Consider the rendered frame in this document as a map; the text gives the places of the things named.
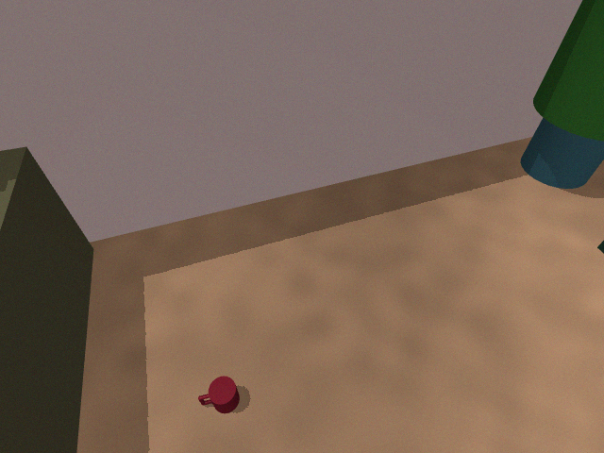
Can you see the potted plant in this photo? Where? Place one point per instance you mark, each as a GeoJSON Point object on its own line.
{"type": "Point", "coordinates": [568, 145]}

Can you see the mug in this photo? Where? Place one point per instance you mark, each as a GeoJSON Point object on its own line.
{"type": "Point", "coordinates": [223, 394]}

